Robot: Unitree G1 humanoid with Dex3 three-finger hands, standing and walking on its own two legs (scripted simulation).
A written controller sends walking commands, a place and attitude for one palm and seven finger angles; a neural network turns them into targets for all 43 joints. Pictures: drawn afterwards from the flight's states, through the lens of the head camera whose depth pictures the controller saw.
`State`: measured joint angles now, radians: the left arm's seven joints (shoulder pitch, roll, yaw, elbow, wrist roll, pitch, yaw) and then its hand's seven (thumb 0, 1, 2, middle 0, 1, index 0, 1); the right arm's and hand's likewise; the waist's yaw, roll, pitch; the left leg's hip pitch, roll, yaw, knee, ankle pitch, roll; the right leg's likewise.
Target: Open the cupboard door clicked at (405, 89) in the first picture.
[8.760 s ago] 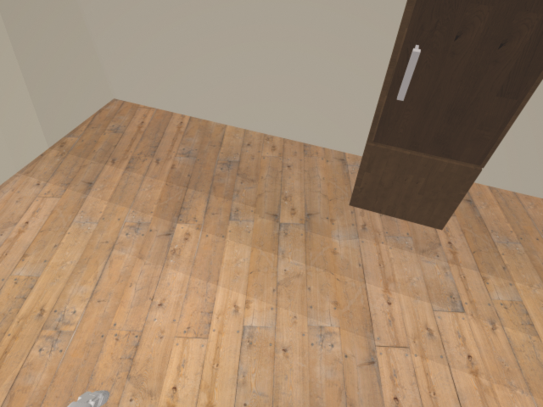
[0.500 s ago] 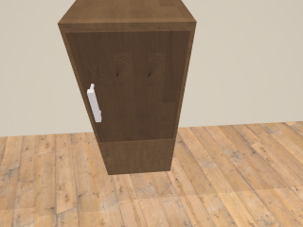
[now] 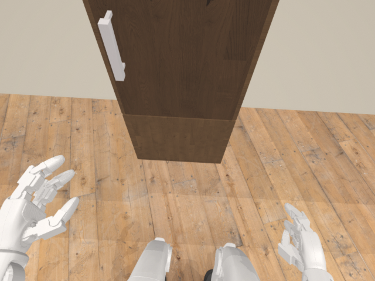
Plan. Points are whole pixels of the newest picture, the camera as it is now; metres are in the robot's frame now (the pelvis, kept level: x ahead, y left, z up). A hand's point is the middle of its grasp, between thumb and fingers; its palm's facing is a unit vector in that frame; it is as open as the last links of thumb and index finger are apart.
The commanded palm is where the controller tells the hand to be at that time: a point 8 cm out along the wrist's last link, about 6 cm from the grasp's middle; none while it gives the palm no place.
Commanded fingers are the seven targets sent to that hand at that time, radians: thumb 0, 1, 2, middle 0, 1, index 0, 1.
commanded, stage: raise the hand with hooked fingers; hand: left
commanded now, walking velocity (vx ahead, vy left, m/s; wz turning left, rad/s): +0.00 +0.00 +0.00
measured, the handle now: (115, 48) +0.62 +0.27 +0.08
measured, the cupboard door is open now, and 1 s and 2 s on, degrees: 0 0 0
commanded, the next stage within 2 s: move the hooked fingers beside the handle in 1.58 s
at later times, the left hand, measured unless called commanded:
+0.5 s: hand (48, 187) +0.25 +0.29 +0.06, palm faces +0.06 -1.00 -0.05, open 12.2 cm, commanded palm +0.23 +0.33 +0.08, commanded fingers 0.00 -0.31 0.38 -0.29 -1.08 -0.29 -1.08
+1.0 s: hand (43, 161) +0.29 +0.30 +0.09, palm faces +0.07 -1.00 -0.04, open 13.9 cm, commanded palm +0.27 +0.35 +0.09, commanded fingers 0.00 -0.50 0.30 -0.30 -1.20 -0.30 -1.20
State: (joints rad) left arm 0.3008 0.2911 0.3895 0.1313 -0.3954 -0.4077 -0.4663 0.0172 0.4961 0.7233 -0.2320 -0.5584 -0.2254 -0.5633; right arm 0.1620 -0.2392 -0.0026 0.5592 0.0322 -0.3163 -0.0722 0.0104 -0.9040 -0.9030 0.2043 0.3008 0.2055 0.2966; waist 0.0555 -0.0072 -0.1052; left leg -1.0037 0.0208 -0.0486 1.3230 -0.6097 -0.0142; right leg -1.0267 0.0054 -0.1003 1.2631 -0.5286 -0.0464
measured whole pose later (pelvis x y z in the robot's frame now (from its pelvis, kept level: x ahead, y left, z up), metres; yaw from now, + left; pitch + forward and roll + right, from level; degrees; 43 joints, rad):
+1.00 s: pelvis +0.01 +0.03 +0.04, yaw +0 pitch +16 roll -3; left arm 0.05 0.38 0.41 0.31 -0.35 -0.32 -0.44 -0.01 -0.48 0.30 -0.30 -1.19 -0.29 -1.19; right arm 0.26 -0.26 0.04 0.52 0.03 -0.19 -0.07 0.01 -0.90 -0.90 0.21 0.30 0.21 0.30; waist 0.00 0.00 -0.13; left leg -0.88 0.00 -0.02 1.14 -0.54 0.03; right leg -0.89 -0.01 -0.07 1.06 -0.45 0.00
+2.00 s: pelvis +0.01 +0.02 +0.04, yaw -1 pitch +17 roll -2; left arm -0.25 0.43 0.44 0.61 -0.30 -0.34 -0.46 -0.01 -0.50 0.30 -0.30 -1.20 -0.30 -1.20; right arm 0.26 -0.27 0.04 0.56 0.03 -0.13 -0.09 0.01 -0.90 -0.90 0.21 0.30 0.21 0.30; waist -0.02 0.00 -0.13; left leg -0.90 0.01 -0.02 1.14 -0.53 0.01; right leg -0.92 0.01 -0.07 1.06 -0.44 -0.02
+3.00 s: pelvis +0.00 +0.04 +0.01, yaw -3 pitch +26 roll -5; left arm -0.92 0.79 0.58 1.23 -0.09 -0.36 -0.45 -0.01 -0.49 0.30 -0.30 -1.20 -0.30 -1.20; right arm 0.34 -0.30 0.08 0.59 0.00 0.04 -0.06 0.00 -0.90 -0.90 0.21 0.30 0.21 0.30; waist -0.18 0.00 -0.10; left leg -1.16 0.03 -0.02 1.25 -0.55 0.04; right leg -1.16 0.03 -0.07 1.12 -0.42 0.00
